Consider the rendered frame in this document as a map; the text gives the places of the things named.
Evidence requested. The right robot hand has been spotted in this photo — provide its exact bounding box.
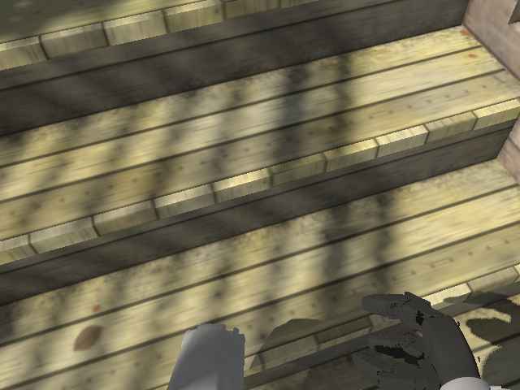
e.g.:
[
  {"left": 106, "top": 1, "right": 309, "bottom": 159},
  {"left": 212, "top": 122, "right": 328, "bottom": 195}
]
[{"left": 352, "top": 292, "right": 481, "bottom": 390}]

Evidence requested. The robot left shin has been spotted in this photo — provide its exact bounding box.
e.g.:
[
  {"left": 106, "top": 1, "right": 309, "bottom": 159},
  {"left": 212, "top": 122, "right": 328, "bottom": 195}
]
[{"left": 181, "top": 329, "right": 194, "bottom": 347}]

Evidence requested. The robot left thigh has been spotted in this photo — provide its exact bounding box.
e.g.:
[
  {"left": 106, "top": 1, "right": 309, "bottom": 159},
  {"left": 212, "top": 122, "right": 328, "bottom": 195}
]
[{"left": 167, "top": 323, "right": 245, "bottom": 390}]

